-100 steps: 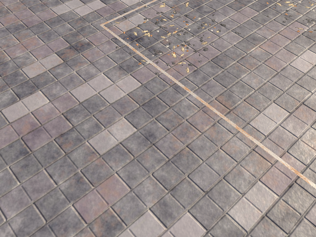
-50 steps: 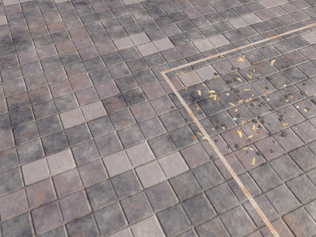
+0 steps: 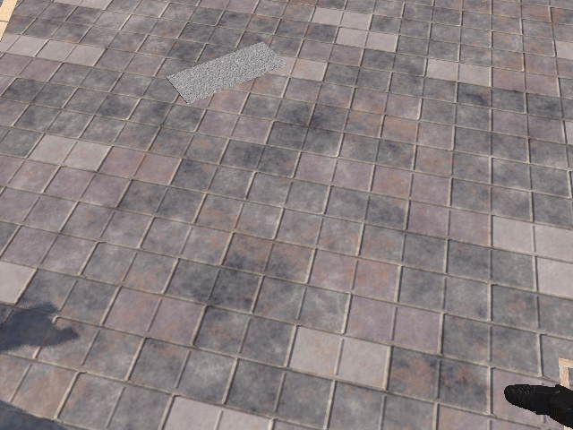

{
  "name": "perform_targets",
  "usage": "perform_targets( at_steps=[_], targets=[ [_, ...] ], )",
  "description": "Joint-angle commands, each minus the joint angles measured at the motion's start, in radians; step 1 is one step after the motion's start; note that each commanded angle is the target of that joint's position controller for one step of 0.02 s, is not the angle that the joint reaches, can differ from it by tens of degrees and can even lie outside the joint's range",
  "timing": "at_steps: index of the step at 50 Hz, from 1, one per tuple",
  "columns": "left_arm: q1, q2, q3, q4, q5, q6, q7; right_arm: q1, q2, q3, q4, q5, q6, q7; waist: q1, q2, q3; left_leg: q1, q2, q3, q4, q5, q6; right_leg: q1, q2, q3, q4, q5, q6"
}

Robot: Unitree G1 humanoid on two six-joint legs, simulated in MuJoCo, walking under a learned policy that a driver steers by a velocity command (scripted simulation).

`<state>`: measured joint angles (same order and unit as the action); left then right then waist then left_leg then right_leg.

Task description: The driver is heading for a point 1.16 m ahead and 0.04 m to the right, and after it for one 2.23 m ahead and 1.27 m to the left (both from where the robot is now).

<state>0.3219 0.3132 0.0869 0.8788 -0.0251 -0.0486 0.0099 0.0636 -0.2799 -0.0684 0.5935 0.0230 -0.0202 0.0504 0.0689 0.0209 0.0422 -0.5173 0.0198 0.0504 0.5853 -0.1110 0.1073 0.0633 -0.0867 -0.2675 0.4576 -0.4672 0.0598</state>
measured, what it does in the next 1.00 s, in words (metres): walks ahead: right foot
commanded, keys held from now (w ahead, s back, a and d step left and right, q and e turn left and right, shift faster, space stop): w+q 0.04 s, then w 0.96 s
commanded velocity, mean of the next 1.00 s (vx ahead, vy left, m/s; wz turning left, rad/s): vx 0.50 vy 0.00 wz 0.16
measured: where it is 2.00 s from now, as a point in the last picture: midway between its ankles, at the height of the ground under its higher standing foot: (290, 215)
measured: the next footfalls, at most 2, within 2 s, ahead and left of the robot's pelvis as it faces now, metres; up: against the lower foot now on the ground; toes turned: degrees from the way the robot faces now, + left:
right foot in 0.52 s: +0.49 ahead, -0.10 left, +0.00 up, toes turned +6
left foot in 1.04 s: +0.74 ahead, +0.18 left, +0.00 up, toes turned +9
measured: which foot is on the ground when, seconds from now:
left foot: down 0.00-0.52, up 0.54-1.00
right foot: down 0.00-0.00, up 0.02-0.50, down 0.52-1.00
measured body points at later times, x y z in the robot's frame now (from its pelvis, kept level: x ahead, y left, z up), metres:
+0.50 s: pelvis +0.29 -0.01 +0.01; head +0.32 +0.00 +0.46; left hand +0.49 +0.25 -0.07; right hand +0.35 -0.29 -0.11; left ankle +0.12 +0.09 -0.72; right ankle +0.45 -0.10 -0.71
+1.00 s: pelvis +0.57 +0.03 +0.02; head +0.60 +0.04 +0.46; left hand +0.53 +0.32 -0.11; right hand +0.83 -0.16 -0.06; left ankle +0.71 +0.18 -0.70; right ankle +0.45 -0.10 -0.72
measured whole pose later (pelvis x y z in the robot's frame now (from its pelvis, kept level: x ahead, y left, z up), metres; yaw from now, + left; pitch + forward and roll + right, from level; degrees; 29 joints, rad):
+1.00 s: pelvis +0.57 +0.03 +0.02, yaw +7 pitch +3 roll -2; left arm 0.37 0.30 0.06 0.87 -0.02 -0.05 -0.01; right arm 0.06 -0.26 -0.03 0.68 0.01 -0.08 0.04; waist 0.09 0.02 0.01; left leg -0.55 0.05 -0.01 0.51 -0.02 0.03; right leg 0.04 0.03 -0.03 0.27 -0.36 -0.01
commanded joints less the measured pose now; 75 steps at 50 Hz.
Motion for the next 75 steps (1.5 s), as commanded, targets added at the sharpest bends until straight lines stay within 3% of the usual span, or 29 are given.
perform_targets(
  at_steps=[1,2,3,5,6,9,15,22,25,26,27,28,29,31,33,36,42,47,49,51,52,53,54,55,57,61,68,72,75],
  targets=[
    [0.022,0.015,-0.019,-0.135,0.056,-0.026,0.000,0.350,-0.342,-0.117,0.032,0.011,0.002,-0.033,-0.121,0.244,-0.263,0.872,0.223,-0.564,-0.092,-0.083,0.239,-0.709,0.047,0.077,0.798,-0.044,-0.033],
    [-0.043,0.072,-0.020,-0.161,0.019,-0.068,-0.014,0.384,-0.296,-0.096,-0.009,0.001,-0.017,-0.025,-0.176,0.179,-0.446,0.955,0.327,-0.911,-0.258,-0.259,0.337,-0.844,0.107,0.328,0.954,-0.155,-0.036],
    [-0.136,0.134,-0.004,-0.181,-0.023,-0.088,-0.024,0.359,-0.219,-0.073,0.013,-0.009,-0.031,-0.021,-0.197,0.097,-0.318,0.885,0.301,-0.758,-0.284,-0.201,0.274,-0.929,0.050,0.350,0.944,-0.049,-0.054],
    [-0.143,0.119,-0.010,-0.162,0.008,-0.096,-0.016,0.230,-0.146,-0.047,0.009,-0.008,-0.041,-0.023,-0.116,0.003,-0.160,0.588,0.222,-0.514,-0.283,-0.013,0.201,-0.830,-0.033,0.335,0.776,0.095,-0.064],
    [-0.123,0.129,-0.003,-0.151,0.020,-0.085,-0.016,0.180,-0.116,-0.034,-0.003,-0.020,-0.042,-0.027,-0.079,0.018,-0.131,0.480,0.196,-0.444,-0.302,0.100,0.188,-0.753,-0.057,0.339,0.723,0.132,-0.060],
    [-0.095,0.093,-0.008,-0.142,0.028,-0.049,-0.019,0.169,-0.126,-0.032,0.011,-0.023,-0.055,-0.036,-0.045,0.021,-0.105,0.342,0.175,-0.348,-0.362,0.231,0.195,-0.678,-0.061,0.315,0.625,0.187,-0.029],
    [-0.279,0.037,-0.032,-0.187,0.026,-0.046,-0.029,0.240,-0.152,-0.033,0.069,-0.015,-0.058,-0.056,-0.114,0.029,-0.026,0.313,0.106,-0.193,-0.400,0.156,0.125,-0.664,-0.016,0.285,0.236,0.569,-0.009],
    [-0.374,0.063,-0.028,-0.236,0.016,-0.063,-0.062,0.335,-0.171,-0.040,0.141,-0.007,-0.038,-0.058,-0.141,0.059,0.014,0.531,0.207,-0.259,-0.304,0.189,0.093,-0.696,0.029,0.286,0.056,0.472,-0.082],
    [-0.160,0.123,0.005,-0.183,0.024,-0.068,-0.055,0.300,-0.169,-0.036,0.140,-0.010,-0.025,-0.064,-0.021,0.070,-0.121,0.528,0.143,-0.202,-0.053,0.556,0.039,-0.376,0.090,0.223,0.022,0.435,-0.149],
    [0.012,0.182,0.020,-0.155,0.035,-0.068,-0.048,0.299,-0.132,-0.017,0.120,-0.025,-0.025,-0.067,0.048,0.009,-0.270,0.366,0.087,-0.158,0.209,0.396,0.002,-0.079,-0.044,0.360,0.078,0.513,-0.212],
    [0.108,0.261,0.043,-0.128,0.042,-0.060,-0.048,0.440,-0.041,0.009,0.109,-0.013,-0.043,-0.062,0.006,-0.267,-0.417,-0.035,-0.086,-0.104,0.609,-0.159,-0.086,0.294,-0.276,0.832,0.000,0.302,-0.383],
    [0.126,0.174,0.019,-0.122,0.014,-0.056,-0.052,0.404,-0.097,0.004,0.121,-0.009,-0.060,-0.057,0.040,-0.267,-0.433,-0.178,-0.091,-0.220,0.717,-0.466,-0.084,0.335,-0.294,1.025,-0.129,0.130,-0.387],
    [0.061,0.132,0.005,-0.129,0.009,-0.051,-0.045,0.300,-0.153,-0.012,0.098,0.013,-0.067,-0.050,0.043,-0.183,-0.266,-0.268,-0.031,-0.204,0.763,-0.407,-0.080,0.215,-0.271,0.882,-0.146,0.065,-0.338],
    [-0.054,0.095,-0.009,-0.146,0.028,-0.042,-0.040,0.189,-0.142,-0.010,0.071,-0.006,-0.071,-0.052,-0.007,-0.063,-0.096,-0.230,0.056,-0.142,0.650,-0.259,-0.075,-0.071,-0.198,0.684,-0.196,0.197,-0.301],
    [-0.094,0.069,-0.020,-0.151,0.039,-0.049,-0.042,0.232,-0.116,-0.012,0.085,-0.011,-0.056,-0.053,-0.063,-0.104,-0.073,-0.124,0.094,-0.141,0.571,-0.199,-0.083,-0.205,-0.151,0.592,-0.250,0.314,-0.297],
    [-0.083,0.097,-0.012,-0.132,0.026,-0.061,-0.037,0.219,-0.079,-0.002,0.081,-0.019,-0.041,-0.059,-0.079,-0.098,-0.052,-0.131,0.112,-0.119,0.460,-0.140,-0.111,-0.254,-0.141,0.492,-0.303,0.442,-0.317],
    [-0.009,0.133,-0.002,-0.096,0.011,-0.044,-0.021,0.022,-0.040,0.017,0.043,-0.015,-0.060,-0.042,-0.010,-0.077,-0.014,-0.097,0.080,-0.070,0.082,0.178,-0.126,-0.221,-0.085,0.338,-0.319,0.507,-0.263],
    [0.063,0.152,0.006,-0.054,0.001,-0.017,-0.016,-0.086,-0.058,0.014,0.003,-0.004,-0.073,-0.015,0.016,-0.091,0.016,-0.108,0.049,-0.067,-0.051,0.133,-0.093,-0.075,-0.153,0.366,-0.258,0.520,-0.247],
    [0.053,0.165,0.012,-0.047,0.000,-0.006,-0.010,-0.055,-0.080,0.006,0.006,-0.007,-0.077,-0.009,-0.016,-0.106,-0.003,-0.051,0.032,-0.059,-0.081,0.059,-0.065,-0.026,-0.173,0.372,-0.199,0.620,-0.228],
    [0.026,0.152,0.005,-0.051,0.001,0.002,-0.005,0.148,-0.141,-0.028,0.065,-0.016,-0.077,-0.017,-0.128,-0.094,-0.131,0.250,-0.017,-0.011,-0.121,0.058,-0.016,-0.061,-0.109,0.310,0.042,0.871,-0.185],
    [0.026,0.103,-0.017,-0.074,0.022,0.000,-0.002,0.325,-0.208,-0.051,0.100,-0.026,-0.074,-0.028,-0.198,-0.020,-0.278,0.547,0.121,-0.156,-0.071,0.102,0.044,-0.232,-0.057,0.266,0.316,0.695,-0.147],
    [0.147,-0.006,-0.051,-0.099,0.026,-0.022,-0.010,0.388,-0.300,-0.070,0.119,-0.029,-0.067,-0.029,-0.144,0.237,-0.401,0.903,0.352,-0.622,-0.143,-0.091,0.210,-0.653,0.124,0.245,0.694,0.129,-0.076],
    [0.098,0.066,-0.037,-0.084,0.011,-0.043,-0.016,0.407,-0.208,-0.047,0.118,-0.014,-0.064,-0.028,-0.186,0.210,-0.426,0.913,0.364,-0.773,-0.249,-0.223,0.211,-0.784,0.113,0.378,0.817,-0.111,-0.081],
    [0.007,0.126,-0.020,-0.116,-0.013,-0.056,-0.023,0.340,-0.171,-0.031,0.114,-0.013,-0.065,-0.031,-0.181,0.151,-0.272,0.798,0.333,-0.633,-0.268,-0.232,0.168,-0.861,0.060,0.373,0.850,-0.049,-0.093],
    [-0.081,0.111,-0.020,-0.137,0.005,-0.057,-0.021,0.221,-0.126,-0.015,0.103,-0.024,-0.064,-0.029,-0.126,0.044,-0.118,0.533,0.259,-0.440,-0.320,-0.073,0.138,-0.812,-0.017,0.332,0.747,0.099,-0.090],
    [-0.031,0.058,-0.024,-0.120,0.015,-0.016,-0.017,0.169,-0.112,-0.012,0.118,-0.024,-0.085,-0.027,-0.049,0.068,-0.072,0.337,0.209,-0.285,-0.423,0.079,0.148,-0.688,-0.055,0.328,0.622,0.200,-0.056],
    [-0.230,0.018,-0.039,-0.166,0.010,-0.019,-0.032,0.228,-0.159,-0.024,0.179,-0.027,-0.083,-0.048,-0.114,0.032,-0.007,0.372,0.177,-0.072,-0.473,0.123,0.093,-0.699,-0.026,0.295,0.245,0.552,-0.046],
    [-0.323,0.022,-0.039,-0.215,0.003,-0.019,-0.050,0.282,-0.171,-0.031,0.224,-0.019,-0.069,-0.052,-0.151,0.025,0.024,0.511,0.228,-0.028,-0.445,0.129,0.071,-0.740,-0.002,0.296,0.151,0.535,-0.079],
    [-0.302,0.045,-0.025,-0.237,0.021,-0.022,-0.070,0.238,-0.185,-0.036,0.225,-0.017,-0.042,-0.068,-0.116,0.053,0.004,0.579,0.232,0.024,-0.288,0.502,0.023,-0.679,0.047,0.244,0.109,0.424,-0.115]
  ],
)
Over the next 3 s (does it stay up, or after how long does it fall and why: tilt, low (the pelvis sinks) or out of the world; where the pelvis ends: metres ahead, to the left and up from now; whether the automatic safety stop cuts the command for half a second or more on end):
stays up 1.46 0.21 0.00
